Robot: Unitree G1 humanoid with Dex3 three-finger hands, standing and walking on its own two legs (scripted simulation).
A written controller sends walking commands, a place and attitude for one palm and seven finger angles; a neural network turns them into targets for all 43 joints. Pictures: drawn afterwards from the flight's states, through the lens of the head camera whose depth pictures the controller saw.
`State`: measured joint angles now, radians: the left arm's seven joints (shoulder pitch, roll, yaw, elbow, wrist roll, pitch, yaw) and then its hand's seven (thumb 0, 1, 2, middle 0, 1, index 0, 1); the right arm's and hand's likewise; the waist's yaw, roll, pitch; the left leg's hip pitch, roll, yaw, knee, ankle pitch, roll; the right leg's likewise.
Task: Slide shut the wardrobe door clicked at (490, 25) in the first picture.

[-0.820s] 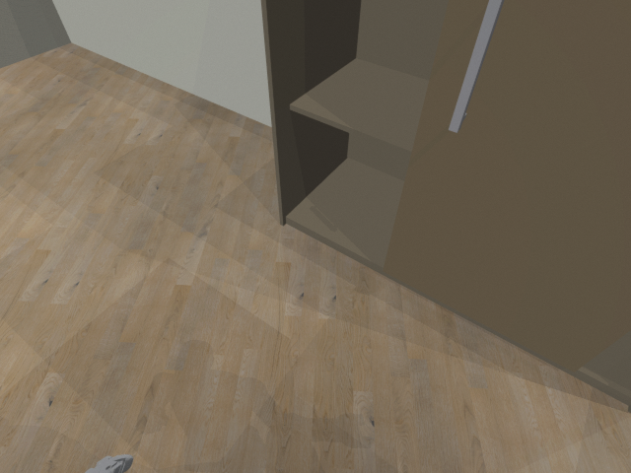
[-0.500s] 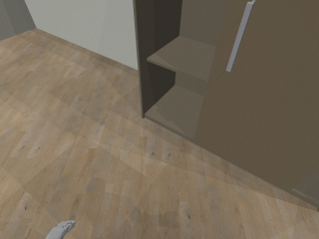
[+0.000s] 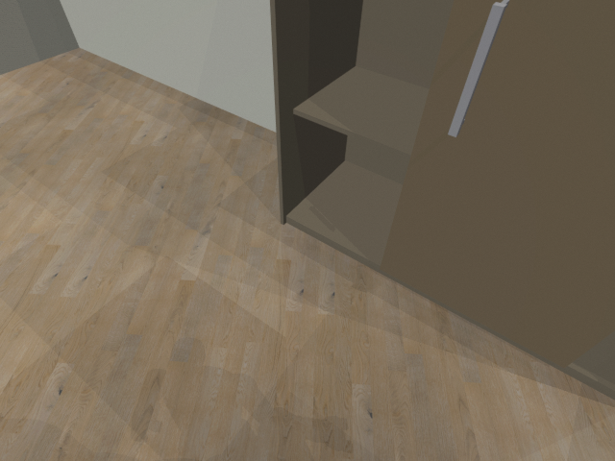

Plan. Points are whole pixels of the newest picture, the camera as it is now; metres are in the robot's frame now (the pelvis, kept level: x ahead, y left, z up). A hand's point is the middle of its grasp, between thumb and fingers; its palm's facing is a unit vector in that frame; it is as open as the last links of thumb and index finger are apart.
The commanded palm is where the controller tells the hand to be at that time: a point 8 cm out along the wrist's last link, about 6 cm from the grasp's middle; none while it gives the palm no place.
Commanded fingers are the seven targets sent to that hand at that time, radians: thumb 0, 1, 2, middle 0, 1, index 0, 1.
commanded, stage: look at it before walking up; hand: right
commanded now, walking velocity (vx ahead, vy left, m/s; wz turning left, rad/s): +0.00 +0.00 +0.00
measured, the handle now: (476, 74) +0.87 -0.32 +0.11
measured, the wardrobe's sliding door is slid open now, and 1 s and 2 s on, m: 0.49 0.49 0.49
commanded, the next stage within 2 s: walk to a spot facing it in 0.62 s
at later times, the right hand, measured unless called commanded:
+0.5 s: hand out of the picture +0.07 -0.24 -0.16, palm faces -0.02 +0.95 -0.32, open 7.4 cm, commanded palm none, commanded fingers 0.00 -0.90 -0.90 0.20 0.30 0.20 0.30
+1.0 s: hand out of the picture +0.05 -0.22 -0.18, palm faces -0.10 +0.96 -0.28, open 7.4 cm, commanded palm none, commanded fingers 0.00 -0.90 -0.90 0.20 0.30 0.20 0.30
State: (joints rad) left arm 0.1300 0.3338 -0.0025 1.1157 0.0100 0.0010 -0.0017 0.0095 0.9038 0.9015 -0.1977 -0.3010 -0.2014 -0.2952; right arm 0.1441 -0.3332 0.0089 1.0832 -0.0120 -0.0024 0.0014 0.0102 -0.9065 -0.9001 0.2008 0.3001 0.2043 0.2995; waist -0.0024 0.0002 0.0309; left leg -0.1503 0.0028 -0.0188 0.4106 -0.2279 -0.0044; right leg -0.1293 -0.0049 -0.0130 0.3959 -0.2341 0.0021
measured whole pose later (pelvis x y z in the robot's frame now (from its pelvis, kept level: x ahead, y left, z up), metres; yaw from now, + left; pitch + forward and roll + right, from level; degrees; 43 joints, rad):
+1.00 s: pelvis -0.02 +0.00 -0.01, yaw +7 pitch -1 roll -1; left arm 0.14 0.25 0.02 1.01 0.01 0.02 0.01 0.01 0.90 0.90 -0.20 -0.30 -0.20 -0.30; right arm 0.22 -0.28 -0.02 1.00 -0.02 0.06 0.01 0.01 -0.91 -0.90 0.20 0.30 0.20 0.30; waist -0.03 0.03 0.06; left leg -0.32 -0.02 -0.09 0.64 -0.29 0.00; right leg -0.21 -0.04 -0.12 0.53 -0.30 0.01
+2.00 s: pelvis +0.21 +0.04 -0.02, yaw +41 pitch +0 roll +1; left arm 0.47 0.18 0.04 1.06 0.02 -0.02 0.03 0.01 0.91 0.90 -0.20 -0.30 -0.20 -0.29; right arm 0.03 -0.22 -0.07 0.88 -0.04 0.03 0.05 0.01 -0.91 -0.90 0.19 0.30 0.20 0.30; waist 0.06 0.01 0.13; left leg -0.50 0.01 0.14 0.68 -0.20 0.03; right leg 0.01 -0.12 -0.34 0.55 -0.50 0.02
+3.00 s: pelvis +0.29 +0.06 -0.02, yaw +76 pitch +0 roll +1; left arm 0.28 0.26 0.08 0.97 0.02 0.06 0.02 0.01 0.91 0.90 -0.20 -0.30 -0.20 -0.29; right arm 0.13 -0.21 -0.07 0.89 -0.02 0.02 0.01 0.01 -0.91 -0.90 0.20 0.30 0.20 0.30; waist 0.03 -0.06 0.09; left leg -0.29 0.01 0.08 0.63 -0.34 0.02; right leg -0.39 -0.17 -0.15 0.99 -0.54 0.06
